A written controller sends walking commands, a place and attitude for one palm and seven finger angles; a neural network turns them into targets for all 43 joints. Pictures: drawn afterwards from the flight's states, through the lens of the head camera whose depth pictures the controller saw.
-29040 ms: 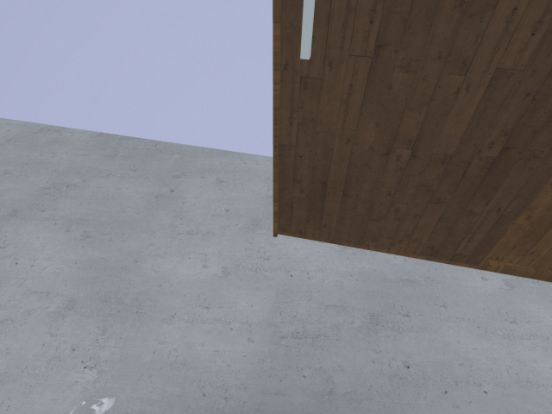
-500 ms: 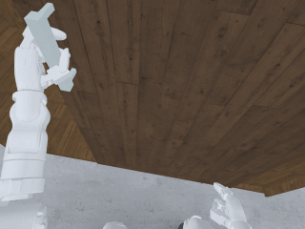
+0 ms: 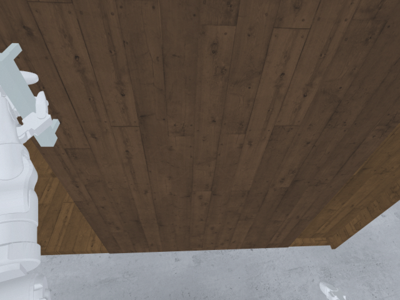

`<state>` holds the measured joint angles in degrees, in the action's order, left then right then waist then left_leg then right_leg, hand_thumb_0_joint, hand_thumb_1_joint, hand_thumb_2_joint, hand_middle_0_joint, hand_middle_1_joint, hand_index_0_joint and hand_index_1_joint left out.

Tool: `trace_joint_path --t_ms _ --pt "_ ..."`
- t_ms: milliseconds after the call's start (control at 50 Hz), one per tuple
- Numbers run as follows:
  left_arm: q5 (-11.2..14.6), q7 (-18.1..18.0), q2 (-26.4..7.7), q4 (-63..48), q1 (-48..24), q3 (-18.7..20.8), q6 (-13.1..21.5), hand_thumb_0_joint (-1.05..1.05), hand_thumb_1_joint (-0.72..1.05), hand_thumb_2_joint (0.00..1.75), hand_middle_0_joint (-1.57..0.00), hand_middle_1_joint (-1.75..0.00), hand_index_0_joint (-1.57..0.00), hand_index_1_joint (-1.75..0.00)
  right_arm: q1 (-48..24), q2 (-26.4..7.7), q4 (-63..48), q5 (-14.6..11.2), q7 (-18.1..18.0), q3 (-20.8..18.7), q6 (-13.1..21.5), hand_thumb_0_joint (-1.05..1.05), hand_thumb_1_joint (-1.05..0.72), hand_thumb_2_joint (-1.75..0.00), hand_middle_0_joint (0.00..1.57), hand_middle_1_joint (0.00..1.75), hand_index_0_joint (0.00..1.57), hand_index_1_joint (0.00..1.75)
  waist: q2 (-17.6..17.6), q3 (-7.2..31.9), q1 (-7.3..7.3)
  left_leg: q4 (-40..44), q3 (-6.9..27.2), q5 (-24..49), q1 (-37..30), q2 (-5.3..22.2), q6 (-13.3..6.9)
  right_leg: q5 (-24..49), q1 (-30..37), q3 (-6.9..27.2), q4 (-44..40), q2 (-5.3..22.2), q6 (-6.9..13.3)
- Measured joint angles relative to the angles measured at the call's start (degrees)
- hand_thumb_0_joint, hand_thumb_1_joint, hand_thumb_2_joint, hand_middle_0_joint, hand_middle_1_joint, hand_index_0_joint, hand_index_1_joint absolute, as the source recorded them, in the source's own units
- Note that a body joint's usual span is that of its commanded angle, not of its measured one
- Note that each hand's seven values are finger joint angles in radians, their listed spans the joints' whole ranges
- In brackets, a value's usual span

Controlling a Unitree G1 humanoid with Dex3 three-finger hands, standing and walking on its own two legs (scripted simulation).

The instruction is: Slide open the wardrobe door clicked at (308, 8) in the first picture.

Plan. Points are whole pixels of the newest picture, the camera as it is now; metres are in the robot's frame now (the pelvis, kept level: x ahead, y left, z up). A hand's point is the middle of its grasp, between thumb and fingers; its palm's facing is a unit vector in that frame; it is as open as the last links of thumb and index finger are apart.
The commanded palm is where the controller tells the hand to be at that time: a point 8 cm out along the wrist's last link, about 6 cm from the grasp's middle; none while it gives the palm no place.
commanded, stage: stop walking and hold the door there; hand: left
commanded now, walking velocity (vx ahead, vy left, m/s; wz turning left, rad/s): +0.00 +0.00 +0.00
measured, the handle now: (32, 98) +0.41 +0.33 +0.19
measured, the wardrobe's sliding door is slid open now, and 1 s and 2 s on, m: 0.59 0.59 0.59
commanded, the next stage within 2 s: none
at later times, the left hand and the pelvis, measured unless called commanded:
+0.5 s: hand (42, 116) +0.37 +0.30 +0.19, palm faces +0.45 -0.87 -0.18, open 5.9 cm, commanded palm +0.33 +0.32 +0.16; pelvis -0.05 +0.01 +0.00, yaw -4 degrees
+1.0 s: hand (40, 117) +0.37 +0.30 +0.19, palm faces +0.44 -0.87 -0.23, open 5.8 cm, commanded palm +0.33 +0.34 +0.16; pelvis -0.04 +0.01 +0.00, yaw -2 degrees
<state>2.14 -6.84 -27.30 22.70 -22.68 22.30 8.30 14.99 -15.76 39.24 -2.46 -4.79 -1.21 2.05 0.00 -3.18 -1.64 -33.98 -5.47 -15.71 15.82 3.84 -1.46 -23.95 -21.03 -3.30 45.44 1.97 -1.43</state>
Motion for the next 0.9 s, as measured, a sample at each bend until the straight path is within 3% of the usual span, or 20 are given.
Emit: trace_joint_path --t_ms 100,120,160,220,340,400,480,560,900 --pt "0.6 -0.1 -1.9 2.8 -1.5 0.1 -1.4 -0.14 0.66 0.75 -0.46 -1.4 -0.32 -1.38 1.9 2.9 0.3 0.2 0.4 2.9 1.0 0.01 -0.9 -0.9 0.2 0.3 0.2 0.3 -0.2 0.9 0.69 1.1 -1.6 1.8 1.7 -0.2 0.4 5.5 8.0 -1.4 -13.0 -1.2 0.1" --pt "0.7 -0.2 -2.3 3.5 -1.8 0.7 -1.4 -0.14 0.66 0.75 -0.46 -1.4 -0.32 -1.38 1.3 3.0 0.6 0.3 0.5 3.4 1.0 0.01 -0.9 -0.9 0.2 0.3 0.2 0.3 0.2 0.5 0.83 0.5 -2.1 1.7 2.3 0.1 0.5 8.4 8.5 -1.1 -15.1 -1.5 1.3" --pt "0.7 -0.5 -2.3 5.2 -2.5 1.6 -1.4 -0.15 0.66 0.74 -0.46 -1.4 -0.32 -1.38 0.2 2.8 1.2 0.5 0.4 3.6 0.7 0.01 -0.9 -0.9 0.2 0.3 0.2 0.3 2.0 -0.5 0.22 0.5 -2.0 2.1 2.6 0.8 0.6 9.0 8.2 -1.1 -15.4 -2.2 2.3" --pt "0.5 0.0 -2.4 7.9 -3.9 1.5 -1.3 -0.15 0.66 0.73 -0.45 -1.4 -0.34 -1.38 -0.4 2.0 1.8 0.1 0.1 3.4 0.4 0.01 -0.9 -0.9 0.2 0.3 0.2 0.3 2.9 -0.7 -0.35 0.5 -0.8 1.5 3.3 -0.3 1.2 8.8 7.5 -1.2 -15.3 -1.8 2.0" --pt "0.2 0.5 -2.1 11.5 -6.7 -0.9 -1.3 -0.13 0.67 0.74 -0.45 -1.4 -0.36 -1.39 -0.6 0.4 2.5 0.1 -0.8 2.8 0.4 0.01 -0.9 -0.9 0.2 0.3 0.2 0.3 1.0 0.6 0.31 3.2 -1.7 4.8 1.8 -1.7 -1.3 9.0 7.2 0.4 -14.9 -1.0 0.8" --pt "0.3 0.1 -2.1 13.3 -7.8 -1.9 -1.3 -0.12 0.69 0.75 -0.45 -1.4 -0.34 -1.39 -0.6 0.2 1.8 0.2 -1.1 2.6 0.7 0.01 -0.9 -0.9 0.2 0.3 0.2 0.3 0.3 1.5 0.4 4.7 -2.2 5.5 1.5 -1.7 -1.5 4.1 6.5 1.2 -12.9 -1.2 0.9" --pt "0.5 -0.1 -2.7 15.8 -9.8 -2.6 -1.6 -0.11 0.69 0.75 -0.45 -1.4 -0.32 -1.39 -0.5 0.2 0.9 0.4 -1.2 2.8 1.4 0.01 -0.9 -0.9 0.2 0.3 0.2 0.3 -0.1 1.8 0.59 6.0 -2.2 7.0 1.8 -1.7 -1.3 4.4 8.0 1.3 -14.4 -1.2 1.0" --pt "0.4 0.1 -3.7 18.4 -11.6 -2.2 -1.6 -0.12 0.69 0.74 -0.45 -1.4 -0.31 -1.39 -0.8 0.0 0.7 0.5 -0.9 2.9 1.6 0.01 -0.9 -0.9 0.2 0.3 0.2 0.3 0.8 0.9 0.63 5.8 -1.9 7.4 2.5 -0.8 -0.8 10.9 8.7 0.7 -17.6 -1.8 1.1" --pt "0.1 1.5 -4.4 22.3 -10.6 -1.9 1.6 -0.13 0.66 0.77 -0.45 -1.4 -0.35 -1.4 2.0 -1.1 2.9 -0.3 -1.2 2.0 0.1 0.01 -0.9 -0.9 0.2 0.3 0.2 0.3 2.2 2.7 0.97 4.2 -1.5 5.9 3.1 -0.2 -0.2 8.9 8.6 0.4 -17.0 -2.4 1.5"
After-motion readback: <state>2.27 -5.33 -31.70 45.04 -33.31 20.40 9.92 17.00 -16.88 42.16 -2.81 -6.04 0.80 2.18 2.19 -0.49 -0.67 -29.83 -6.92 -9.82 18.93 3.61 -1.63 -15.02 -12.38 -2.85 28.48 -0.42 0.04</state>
